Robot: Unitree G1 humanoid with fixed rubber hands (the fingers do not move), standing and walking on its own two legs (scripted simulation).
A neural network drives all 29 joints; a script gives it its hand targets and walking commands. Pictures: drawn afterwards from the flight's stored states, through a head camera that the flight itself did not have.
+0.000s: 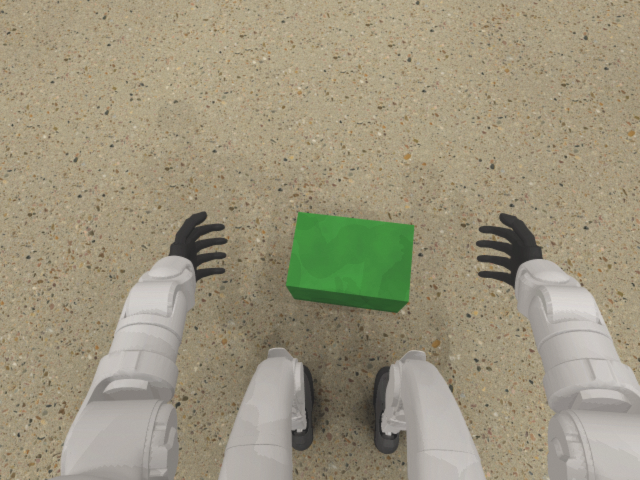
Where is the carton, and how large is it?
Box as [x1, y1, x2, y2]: [286, 212, 413, 312]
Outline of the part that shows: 298,212 286,281 286,286 294,298 397,312 408,301 413,225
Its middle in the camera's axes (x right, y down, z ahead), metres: +0.08 +0.05 +1.03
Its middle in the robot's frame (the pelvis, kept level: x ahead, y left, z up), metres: +0.49 -0.01 -0.58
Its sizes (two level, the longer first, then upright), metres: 0.289 0.190 0.188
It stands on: the floor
